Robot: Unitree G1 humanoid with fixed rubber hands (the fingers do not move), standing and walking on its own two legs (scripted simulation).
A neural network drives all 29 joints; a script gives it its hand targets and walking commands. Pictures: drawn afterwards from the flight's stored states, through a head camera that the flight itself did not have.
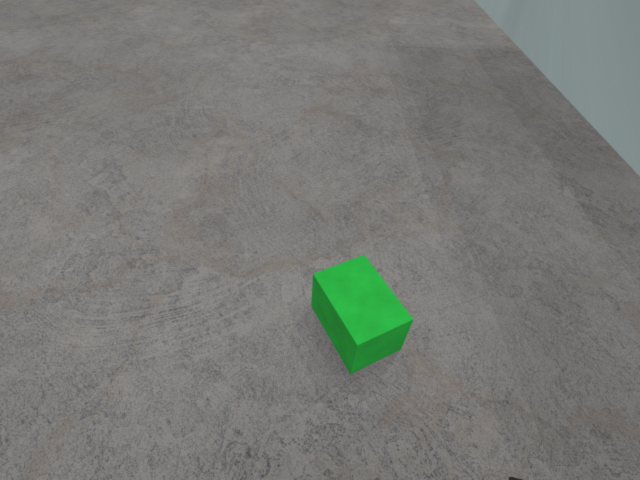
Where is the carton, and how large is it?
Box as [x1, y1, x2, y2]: [311, 255, 412, 373]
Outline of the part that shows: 364,255 313,274 311,306 350,373 400,349 412,321 410,315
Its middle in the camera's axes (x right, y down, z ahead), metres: +0.13 +0.27 +1.35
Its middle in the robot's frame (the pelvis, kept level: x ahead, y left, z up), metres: +0.79 -0.17 -0.68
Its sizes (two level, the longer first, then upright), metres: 0.295 0.206 0.198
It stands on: the floor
